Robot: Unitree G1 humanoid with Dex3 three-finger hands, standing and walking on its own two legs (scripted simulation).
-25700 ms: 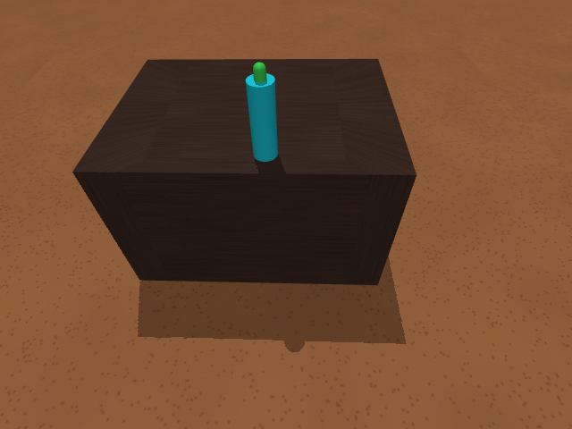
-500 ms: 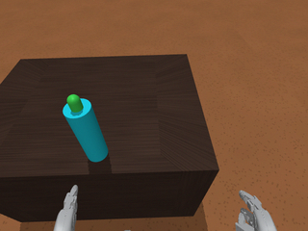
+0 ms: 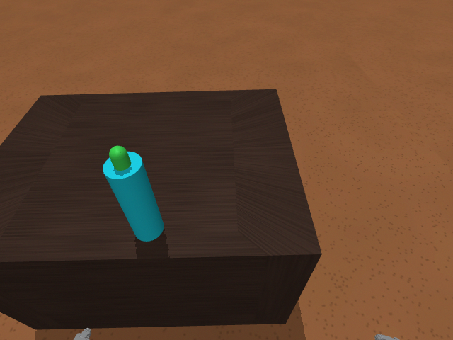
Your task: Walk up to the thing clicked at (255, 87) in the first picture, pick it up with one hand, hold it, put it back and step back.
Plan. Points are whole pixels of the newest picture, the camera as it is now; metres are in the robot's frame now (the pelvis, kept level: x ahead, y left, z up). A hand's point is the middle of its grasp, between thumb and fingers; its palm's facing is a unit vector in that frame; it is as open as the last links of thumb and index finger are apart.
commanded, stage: home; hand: left
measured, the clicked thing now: (135, 194) +0.42 +0.22 +0.00
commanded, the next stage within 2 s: stand in 0.02 s
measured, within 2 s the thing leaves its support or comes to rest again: neither
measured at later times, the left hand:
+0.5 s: hand out of the picture +0.03 +0.26 -0.13, palm faces -0.03 -0.94 -0.34, open 11.0 cm
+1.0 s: hand out of the picture +0.05 +0.27 -0.12, palm faces -0.05 -0.94 -0.33, open 7.4 cm
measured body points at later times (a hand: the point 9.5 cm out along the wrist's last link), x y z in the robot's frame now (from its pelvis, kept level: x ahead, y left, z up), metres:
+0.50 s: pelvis -0.01 +0.01 +0.04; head -0.01 +0.01 +0.49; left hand +0.03 +0.30 -0.10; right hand +0.05 -0.28 -0.10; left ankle +0.05 +0.13 -0.70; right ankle -0.02 -0.12 -0.70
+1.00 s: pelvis +0.00 +0.02 +0.04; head +0.01 +0.02 +0.49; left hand +0.06 +0.32 -0.10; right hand +0.06 -0.28 -0.09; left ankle +0.05 +0.13 -0.70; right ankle -0.02 -0.12 -0.70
